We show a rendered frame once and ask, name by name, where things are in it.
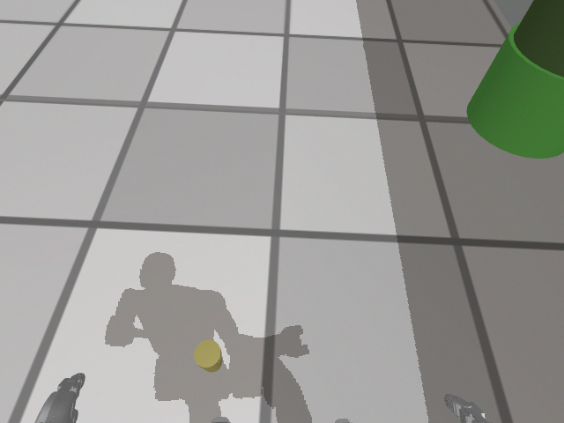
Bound right robot hand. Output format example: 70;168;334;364
444;394;489;423

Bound left robot hand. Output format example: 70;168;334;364
34;373;85;423

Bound cup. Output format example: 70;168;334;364
194;339;222;372

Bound potted plant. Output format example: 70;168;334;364
466;0;564;159

